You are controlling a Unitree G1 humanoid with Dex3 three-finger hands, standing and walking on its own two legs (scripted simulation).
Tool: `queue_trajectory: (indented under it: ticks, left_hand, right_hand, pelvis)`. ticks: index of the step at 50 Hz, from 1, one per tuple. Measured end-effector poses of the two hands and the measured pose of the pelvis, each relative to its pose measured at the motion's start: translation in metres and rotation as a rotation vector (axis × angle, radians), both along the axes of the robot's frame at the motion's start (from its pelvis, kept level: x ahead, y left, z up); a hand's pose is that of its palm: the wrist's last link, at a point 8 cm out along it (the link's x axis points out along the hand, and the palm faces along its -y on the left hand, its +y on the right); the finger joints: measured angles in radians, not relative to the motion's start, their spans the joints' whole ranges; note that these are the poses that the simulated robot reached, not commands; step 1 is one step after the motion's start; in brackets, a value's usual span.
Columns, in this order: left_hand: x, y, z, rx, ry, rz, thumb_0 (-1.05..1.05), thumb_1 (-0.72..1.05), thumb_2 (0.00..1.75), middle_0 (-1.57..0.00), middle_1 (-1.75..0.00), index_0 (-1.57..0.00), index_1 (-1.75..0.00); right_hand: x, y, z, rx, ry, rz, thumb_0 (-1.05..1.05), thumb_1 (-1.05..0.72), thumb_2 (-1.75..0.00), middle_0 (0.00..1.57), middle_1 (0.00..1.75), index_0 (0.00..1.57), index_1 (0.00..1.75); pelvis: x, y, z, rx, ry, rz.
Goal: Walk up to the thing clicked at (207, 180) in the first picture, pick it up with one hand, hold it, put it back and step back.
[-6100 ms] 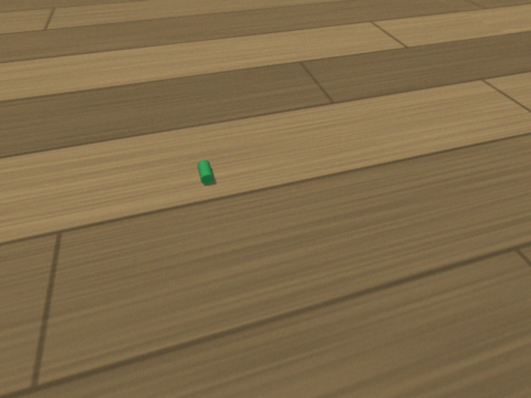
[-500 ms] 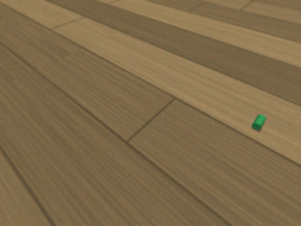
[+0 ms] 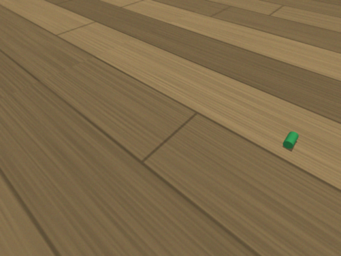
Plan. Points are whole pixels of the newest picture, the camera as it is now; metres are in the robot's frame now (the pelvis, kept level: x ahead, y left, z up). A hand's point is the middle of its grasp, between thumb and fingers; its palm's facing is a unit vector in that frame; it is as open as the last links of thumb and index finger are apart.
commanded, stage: stand
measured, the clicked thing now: (290, 140) +1.06 -0.91 -0.75
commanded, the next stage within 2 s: walk up in 0.08 s
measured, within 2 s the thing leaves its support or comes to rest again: neither
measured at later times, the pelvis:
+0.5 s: pelvis -0.02 +0.05 -0.01, yaw -17 degrees
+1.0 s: pelvis -0.02 +0.02 -0.02, yaw -31 degrees
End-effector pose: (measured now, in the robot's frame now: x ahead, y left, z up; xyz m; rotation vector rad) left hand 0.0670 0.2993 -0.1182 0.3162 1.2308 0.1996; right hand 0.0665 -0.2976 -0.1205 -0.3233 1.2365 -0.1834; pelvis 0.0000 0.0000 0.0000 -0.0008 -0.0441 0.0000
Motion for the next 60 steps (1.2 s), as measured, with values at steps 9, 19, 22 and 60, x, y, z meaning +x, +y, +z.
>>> queue_trajectory:
  ticks: [9, 19, 22, 60]
  left_hand:
    - [-0.007, 0.010, -0.003, 0.013, 0.039, -0.056, 0.01, 0.90, 0.90, -0.20, -0.30, -0.20, -0.30]
    - [0.036, 0.048, -0.021, 0.041, 0.034, -0.225, 0.01, 0.90, 0.90, -0.20, -0.30, -0.20, -0.30]
    - [0.055, 0.043, -0.014, 0.016, 0.007, -0.273, 0.01, 0.91, 0.90, -0.20, -0.30, -0.20, -0.30]
    - [0.160, -0.050, -0.023, -0.014, -0.087, -0.650, 0.01, 0.90, 0.90, -0.20, -0.30, -0.20, -0.30]
  right_hand:
    - [-0.001, -0.006, -0.001, -0.016, -0.068, -0.076, 0.01, -0.90, -0.89, 0.20, 0.30, 0.20, 0.30]
    - [-0.058, 0.015, 0.016, -0.096, -0.103, -0.204, 0.00, -0.90, -0.89, 0.20, 0.30, 0.20, 0.30]
    - [-0.085, 0.022, 0.022, -0.099, -0.084, -0.259, 0.00, -0.90, -0.89, 0.20, 0.30, 0.20, 0.30]
    - [-0.178, 0.031, 0.009, -0.119, -0.117, -0.549, 0.01, -0.90, -0.89, 0.20, 0.30, 0.20, 0.30]
  pelvis:
    - [-0.010, 0.012, -0.007, -0.005, 0.014, -0.089]
    - [-0.027, 0.049, -0.017, 0.000, 0.014, -0.228]
    - [-0.025, 0.051, -0.011, -0.019, 0.011, -0.260]
    - [-0.012, 0.040, -0.028, -0.010, -0.014, -0.603]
